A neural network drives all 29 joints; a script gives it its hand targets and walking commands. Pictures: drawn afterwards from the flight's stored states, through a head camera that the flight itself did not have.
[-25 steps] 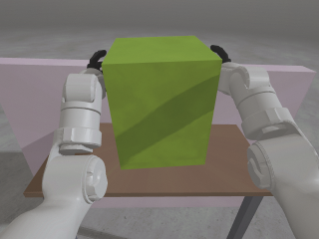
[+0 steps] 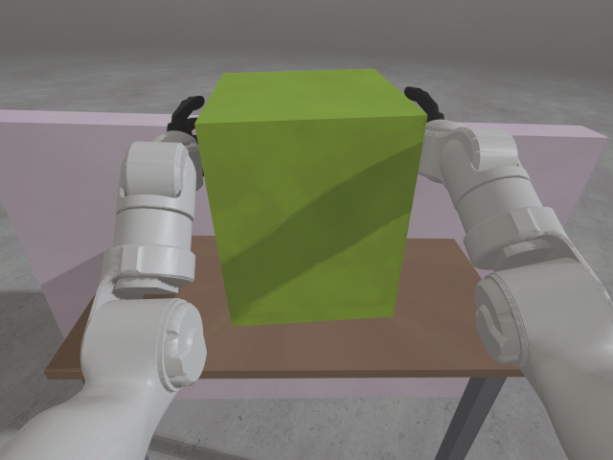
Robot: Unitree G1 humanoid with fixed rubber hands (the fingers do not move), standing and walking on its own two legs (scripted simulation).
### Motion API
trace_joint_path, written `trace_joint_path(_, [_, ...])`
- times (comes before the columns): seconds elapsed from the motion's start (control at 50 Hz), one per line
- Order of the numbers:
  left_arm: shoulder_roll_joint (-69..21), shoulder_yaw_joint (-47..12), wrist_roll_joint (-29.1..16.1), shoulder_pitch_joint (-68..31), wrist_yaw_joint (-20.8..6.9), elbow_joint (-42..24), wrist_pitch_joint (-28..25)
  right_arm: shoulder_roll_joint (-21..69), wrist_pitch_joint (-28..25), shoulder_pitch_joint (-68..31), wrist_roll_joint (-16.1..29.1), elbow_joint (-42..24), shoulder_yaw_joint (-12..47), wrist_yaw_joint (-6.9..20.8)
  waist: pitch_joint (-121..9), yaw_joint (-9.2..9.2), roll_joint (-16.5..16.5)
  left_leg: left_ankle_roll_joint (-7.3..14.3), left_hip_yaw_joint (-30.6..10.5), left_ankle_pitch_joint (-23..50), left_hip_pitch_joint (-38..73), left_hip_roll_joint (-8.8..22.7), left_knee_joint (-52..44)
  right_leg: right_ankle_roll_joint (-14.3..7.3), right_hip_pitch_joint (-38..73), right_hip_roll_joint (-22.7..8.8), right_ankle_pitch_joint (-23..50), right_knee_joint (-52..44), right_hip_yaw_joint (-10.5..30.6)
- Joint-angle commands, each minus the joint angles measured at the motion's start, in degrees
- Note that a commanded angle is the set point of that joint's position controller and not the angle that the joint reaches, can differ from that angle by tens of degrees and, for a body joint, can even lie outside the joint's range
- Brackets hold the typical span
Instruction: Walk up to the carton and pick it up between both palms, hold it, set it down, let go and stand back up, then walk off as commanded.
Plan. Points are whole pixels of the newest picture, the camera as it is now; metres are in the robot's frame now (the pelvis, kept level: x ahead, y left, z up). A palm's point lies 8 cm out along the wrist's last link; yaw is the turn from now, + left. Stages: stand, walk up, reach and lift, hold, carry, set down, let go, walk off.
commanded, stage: hold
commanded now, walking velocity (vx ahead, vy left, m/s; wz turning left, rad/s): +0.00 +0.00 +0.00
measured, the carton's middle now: (306, 191) +0.38 +0.01 +0.27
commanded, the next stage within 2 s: none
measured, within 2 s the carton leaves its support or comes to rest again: neither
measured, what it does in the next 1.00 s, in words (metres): stands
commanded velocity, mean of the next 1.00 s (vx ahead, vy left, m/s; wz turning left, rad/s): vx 0.00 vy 0.00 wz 0.00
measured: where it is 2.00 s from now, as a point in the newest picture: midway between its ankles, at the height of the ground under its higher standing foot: outside the picture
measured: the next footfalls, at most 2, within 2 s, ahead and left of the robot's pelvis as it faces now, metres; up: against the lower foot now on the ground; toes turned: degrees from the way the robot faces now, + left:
none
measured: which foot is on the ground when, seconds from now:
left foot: down 0.00-1.00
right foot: down 0.00-1.00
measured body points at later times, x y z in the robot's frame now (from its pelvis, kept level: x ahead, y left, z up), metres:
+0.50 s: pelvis +0.00 +0.00 +0.00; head -0.09 +0.02 +0.44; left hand +0.39 +0.15 +0.32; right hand +0.39 -0.14 +0.33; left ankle +0.05 +0.12 -0.75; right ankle +0.01 -0.08 -0.75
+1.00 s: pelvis +0.00 +0.00 +0.00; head -0.09 +0.02 +0.44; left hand +0.39 +0.16 +0.32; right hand +0.39 -0.14 +0.33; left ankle +0.05 +0.12 -0.75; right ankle +0.01 -0.08 -0.75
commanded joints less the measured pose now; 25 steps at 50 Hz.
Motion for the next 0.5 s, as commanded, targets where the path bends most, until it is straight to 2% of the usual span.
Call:
trace_joint_path(0.0, [-34.9, -15.9, -11.9, -45.9, -9.3, -13.3, -5.4, 35.3, -1.3, -47.6, 11.0, -20.1, 7.2, 7.7, -21.3, -2.25, 6.2, -2.6, -3.9, 7.3, 10.1, -1.1, 0.3, 5.1, 3.2, 0.1, 13.7, -4.3, 5.9])
trace_joint_path(0.04, [-34.4, -15.4, -11.7, -48.0, -9.4, -11.8, -5.6, 35.3, -1.5, -49.6, 10.8, -19.3, 6.4, 7.9, -20.6, -1.75, 6.6, -2.5, -3.8, 5.1, 9.6, -1.1, 0.0, 5.0, 2.1, 0.0, 10.3, -4.7, 5.9])
trace_joint_path(0.06, [-35.0, -15.2, -11.5, -45.9, -9.5, -10.8, -5.4, 34.8, -1.5, -48.2, 10.6, -18.8, 6.1, 7.9, -19.1, -2.1, 6.5, -2.6, -3.9, 5.0, 9.3, -0.8, -0.3, 4.7, 1.8, 0.1, 9.9, -4.9, 6.0])
trace_joint_path(0.1, [-35.5, -16.3, -12.3, -47.4, -9.2, -14.4, -5.8, 36.2, -1.8, -48.4, 11.1, -20.9, 7.5, 8.1, -22.6, -1.64, 6.2, -2.6, -3.8, 7.0, 9.9, -1.0, 0.2, 4.7, 3.6, 0.5, 11.8, -4.0, 5.7])
trace_joint_path(0.12, [-35.0, -16.3, -12.5, -49.0, -9.0, -13.5, -5.9, 36.1, -1.7, -50.2, 10.8, -20.2, 7.2, 8.1, -21.8, -1.46, 6.0, -2.5, -3.9, 5.7, 9.3, -1.0, 0.1, 4.8, 2.5, 0.5, 10.2, -4.3, 5.5])
trace_joint_path(0.14, [-35.3, -16.9, -12.5, -48.1, -8.8, -13.8, -5.8, 35.7, -1.6, -48.8, 10.8, -19.2, 6.9, 8.1, -21.9, -2.14, 7.0, -2.9, -3.9, 6.6, 9.4, -0.8, 0.1, 4.6, 2.7, 0.5, 11.6, -4.1, 5.5])
trace_joint_path(0.18, [-35.1, -16.3, -12.0, -46.2, -9.0, -12.6, -5.4, 34.8, -1.5, -47.6, 10.7, -19.8, 6.8, 8.0, -20.3, -2.57, 6.8, -2.8, -3.8, 6.9, 9.9, -0.9, 0.3, 4.9, 2.5, 0.2, 12.3, -4.4, 5.8])
trace_joint_path(0.2, [-34.8, -14.7, -11.3, -46.2, -9.0, -10.4, -5.4, 34.7, -1.7, -49.3, 10.4, -19.2, 6.7, 8.2, -18.8, -1.45, 6.2, -2.3, -3.6, 4.4, 9.2, -0.9, -0.3, 4.7, 1.4, 0.2, 8.8, -4.9, 5.8])
trace_joint_path(0.22, [-34.9, -15.2, -11.0, -45.8, -9.1, -11.3, -5.4, 35.6, -1.5, -48.9, 10.9, -19.9, 7.3, 8.1, -19.9, -1.08, 5.8, -2.2, -3.7, 5.2, 9.0, -0.9, -0.2, 4.8, 2.5, 0.1, 9.9, -4.9, 5.8])
trace_joint_path(0.24, [-35.1, -15.6, -11.6, -47.2, -9.0, -12.1, -5.5, 35.6, -1.5, -48.3, 10.5, -19.0, 6.5, 8.1, -20.2, -1.92, 6.4, -2.6, -3.9, 5.4, 9.5, -0.9, -0.2, 4.8, 2.5, 0.2, 10.7, -4.6, 5.7])
trace_joint_path(0.3, [-35.4, -15.8, -12.0, -47.4, -9.1, -11.5, -5.7, 35.3, -1.6, -48.2, 10.1, -18.4, 6.0, 8.3, -19.7, -2.37, 6.6, -2.7, -4.1, 4.5, 9.1, -0.6, -0.4, 4.5, 1.7, 0.0, 9.3, -5.0, 6.1])
trace_joint_path(0.32, [-34.5, -15.0, -11.4, -46.8, -9.2, -10.6, -5.7, 35.5, -1.6, -48.4, 9.9, -18.0, 6.2, 8.5, -18.8, -1.49, 5.5, -2.5, -3.9, 3.9, 8.4, -0.8, -0.5, 4.6, 1.5, 0.3, 8.2, -5.1, 5.8])
trace_joint_path(0.36, [-34.6, -15.3, -11.5, -46.8, -9.2, -11.6, -5.7, 35.7, -1.7, -48.0, 10.3, -18.4, 6.5, 8.4, -20.1, -1.6, 6.3, -2.6, -3.8, 5.5, 9.5, -0.7, -0.3, 4.6, 1.9, 0.0, 10.1, -4.9, 5.8])
trace_joint_path(0.42, [-34.2, -15.0, -11.4, -46.5, -9.3, -11.4, -5.7, 35.7, -1.7, -48.7, 10.5, -19.5, 6.9, 8.3, -20.2, -1.5, 5.1, -2.1, -3.5, 4.6, 9.1, -1.1, -0.3, 5.1, 2.6, -0.1, 10.3, -4.8, 5.9])
trace_joint_path(0.44, [-34.6, -15.6, -11.8, -46.1, -9.4, -12.0, -5.7, 35.7, -1.8, -48.8, 10.8, -21.2, 7.3, 8.1, -21.3, -1.52, 5.6, -2.2, -3.6, 5.5, 9.3, -1.1, 0.1, 5.1, 3.0, 0.0, 11.4, -4.5, 6.0])
trace_joint_path(0.46, [-34.8, -15.7, -12.3, -47.6, -9.2, -13.8, -5.9, 36.2, -1.7, -48.3, 10.7, -20.1, 7.1, 8.1, -21.9, -1.75, 6.3, -2.4, -3.9, 6.1, 9.8, -1.1, 0.1, 4.9, 2.9, 0.0, 11.5, -4.4, 5.8])
trace_joint_path(0.48, [-35.2, -16.2, -12.1, -45.7, -9.2, -12.6, -5.5, 34.8, -1.6, -47.5, 10.7, -20.0, 6.8, 8.0, -20.8, -2.33, 6.7, -2.6, -4.0, 6.2, 9.8, -0.9, 0.2, 4.7, 2.5, 0.1, 11.7, -4.6, 6.0])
